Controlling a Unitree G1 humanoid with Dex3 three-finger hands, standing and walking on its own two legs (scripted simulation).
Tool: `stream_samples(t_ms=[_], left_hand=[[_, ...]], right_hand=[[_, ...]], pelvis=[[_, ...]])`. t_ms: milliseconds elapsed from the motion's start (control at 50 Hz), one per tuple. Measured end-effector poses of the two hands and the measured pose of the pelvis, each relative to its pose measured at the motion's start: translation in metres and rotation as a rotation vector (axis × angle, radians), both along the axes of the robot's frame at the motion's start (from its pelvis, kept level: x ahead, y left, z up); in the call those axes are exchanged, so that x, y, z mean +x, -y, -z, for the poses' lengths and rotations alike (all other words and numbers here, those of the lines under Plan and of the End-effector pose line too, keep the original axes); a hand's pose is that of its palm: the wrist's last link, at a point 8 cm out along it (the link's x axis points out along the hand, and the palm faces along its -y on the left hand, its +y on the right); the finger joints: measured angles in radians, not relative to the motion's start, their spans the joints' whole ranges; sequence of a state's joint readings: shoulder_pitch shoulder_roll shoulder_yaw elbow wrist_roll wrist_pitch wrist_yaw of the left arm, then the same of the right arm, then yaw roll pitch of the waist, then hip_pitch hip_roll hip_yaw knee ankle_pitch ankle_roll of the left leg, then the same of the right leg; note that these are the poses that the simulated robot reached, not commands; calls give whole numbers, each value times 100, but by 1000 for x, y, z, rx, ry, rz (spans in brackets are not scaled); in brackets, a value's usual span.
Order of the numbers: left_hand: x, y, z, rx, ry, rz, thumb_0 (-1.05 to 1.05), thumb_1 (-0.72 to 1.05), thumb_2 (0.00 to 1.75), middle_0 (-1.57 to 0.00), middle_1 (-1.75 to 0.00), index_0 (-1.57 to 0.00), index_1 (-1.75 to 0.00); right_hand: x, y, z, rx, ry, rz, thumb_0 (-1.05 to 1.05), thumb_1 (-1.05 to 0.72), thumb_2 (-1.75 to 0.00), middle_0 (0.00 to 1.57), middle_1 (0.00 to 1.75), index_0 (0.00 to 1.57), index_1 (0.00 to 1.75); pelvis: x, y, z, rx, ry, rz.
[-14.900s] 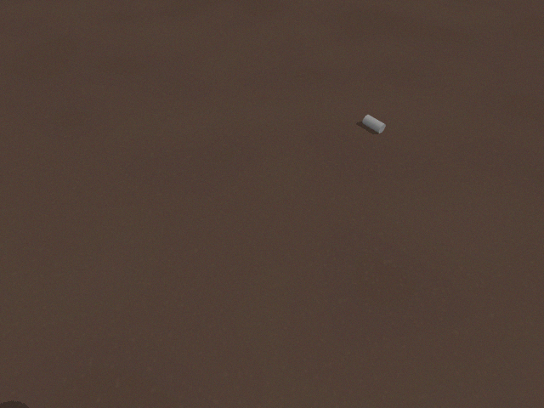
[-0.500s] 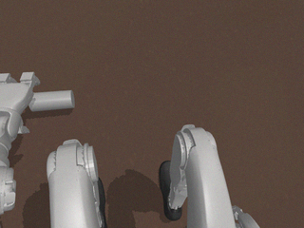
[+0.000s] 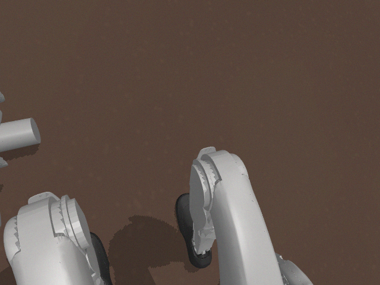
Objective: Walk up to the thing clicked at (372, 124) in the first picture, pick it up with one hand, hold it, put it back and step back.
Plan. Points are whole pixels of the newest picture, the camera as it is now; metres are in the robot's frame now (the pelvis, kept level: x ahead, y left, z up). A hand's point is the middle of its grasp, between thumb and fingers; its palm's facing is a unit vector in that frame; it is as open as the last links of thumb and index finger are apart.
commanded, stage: rest palm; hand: left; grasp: from above
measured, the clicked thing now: (3, 137) +0.46 +0.28 -0.27
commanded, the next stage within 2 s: close in 0.60 s
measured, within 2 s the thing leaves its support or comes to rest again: neither
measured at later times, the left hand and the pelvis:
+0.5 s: hand (0, 136) +0.45 +0.27 -0.23, palm faces -0.44 -0.10 -0.89, open 14.2 cm; pelvis +0.00 +0.00 -0.01, yaw -3 degrees
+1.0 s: hand (6, 138) +0.45 +0.27 -0.25, palm faces -0.45 -0.09 -0.89, open 13.2 cm; pelvis +0.00 +0.01 -0.01, yaw -4 degrees
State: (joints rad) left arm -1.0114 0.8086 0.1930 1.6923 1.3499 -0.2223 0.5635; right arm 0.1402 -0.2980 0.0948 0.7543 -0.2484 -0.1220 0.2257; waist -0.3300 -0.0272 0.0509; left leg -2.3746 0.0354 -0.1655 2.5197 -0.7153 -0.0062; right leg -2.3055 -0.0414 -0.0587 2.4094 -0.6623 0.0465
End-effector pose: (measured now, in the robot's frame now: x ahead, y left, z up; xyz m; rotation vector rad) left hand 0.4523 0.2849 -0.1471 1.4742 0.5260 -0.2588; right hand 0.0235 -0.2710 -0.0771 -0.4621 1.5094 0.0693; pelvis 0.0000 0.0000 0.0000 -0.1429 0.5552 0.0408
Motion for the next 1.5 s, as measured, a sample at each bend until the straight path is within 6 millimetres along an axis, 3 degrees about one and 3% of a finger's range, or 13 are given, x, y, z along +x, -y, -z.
stream_samples(t_ms=[100,180,280,440,580,760,1000,1280,1500], left_hand=[[1,-5,11,-5,-11,-9,0,-52,99,-8,-99,-7,-100],[1,-4,17,-21,-15,10,0,-52,99,-8,-99,-7,-99],[3,1,21,-38,4,47,0,-51,99,-8,-98,-7,-99],[5,8,25,-35,48,65,0,-51,100,-9,-96,-7,-97],[4,2,31,-23,41,15,0,-51,100,-9,-96,-7,-97],[0,-4,39,-31,2,-3,0,-50,98,-9,-97,-7,-98],[3,12,42,-34,33,71,0,-34,89,-18,-95,-18,-94],[7,7,46,-16,22,-5,0,-20,77,-29,-85,-30,-83],[1,6,49,-36,8,42,0,-9,70,-39,-78,-39,-76]], right_hand=[[-26,-5,4,25,-89,18,0,-90,-90,20,30,20,30],[-32,-6,4,34,-124,8,0,-90,-90,20,30,20,30],[-23,-4,1,27,-111,-31,0,-90,-90,20,30,20,30],[9,1,-5,8,-18,-115,0,-90,-90,20,30,20,30],[23,-1,-7,17,27,-154,0,-90,-90,20,30,20,30],[14,-12,-6,55,-13,-141,0,-90,-90,20,30,20,30],[-2,-20,-8,85,-32,-148,0,-90,-90,20,30,20,30],[-2,-8,-18,60,-23,-171,0,-90,-90,20,30,20,30],[4,-17,-14,79,-26,-190,0,-90,-90,20,30,20,30]], pelvis=[[2,2,6,-2,6,8],[3,2,8,-6,12,14],[5,1,9,-16,20,20],[4,-2,10,-32,36,26],[4,-5,10,-42,42,25],[4,-6,9,-50,46,23],[2,-7,10,-64,64,35],[0,-6,10,-65,70,40],[1,-7,9,-72,74,39]])
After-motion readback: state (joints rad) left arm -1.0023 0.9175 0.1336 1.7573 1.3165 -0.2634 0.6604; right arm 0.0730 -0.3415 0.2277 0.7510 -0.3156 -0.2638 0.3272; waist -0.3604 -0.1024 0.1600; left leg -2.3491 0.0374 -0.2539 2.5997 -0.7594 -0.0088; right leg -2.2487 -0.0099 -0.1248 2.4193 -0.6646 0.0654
